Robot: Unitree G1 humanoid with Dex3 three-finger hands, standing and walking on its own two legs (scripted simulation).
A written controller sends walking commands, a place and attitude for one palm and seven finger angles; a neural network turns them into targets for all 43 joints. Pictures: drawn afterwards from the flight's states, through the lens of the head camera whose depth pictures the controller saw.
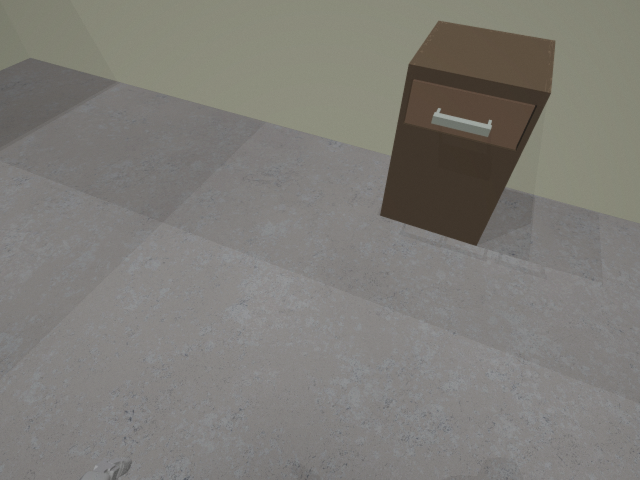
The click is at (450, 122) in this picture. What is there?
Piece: drawer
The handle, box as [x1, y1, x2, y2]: [431, 108, 491, 136]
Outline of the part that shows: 431,121 432,123 485,136 488,135 491,126 491,120 489,120 487,124 442,114 439,112 440,108 438,108 437,111 434,113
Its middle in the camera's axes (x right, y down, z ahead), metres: +0.47 -0.39 +1.29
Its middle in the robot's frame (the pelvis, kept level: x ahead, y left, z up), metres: +1.23 -0.42 -0.20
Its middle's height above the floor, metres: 0.57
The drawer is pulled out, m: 0.00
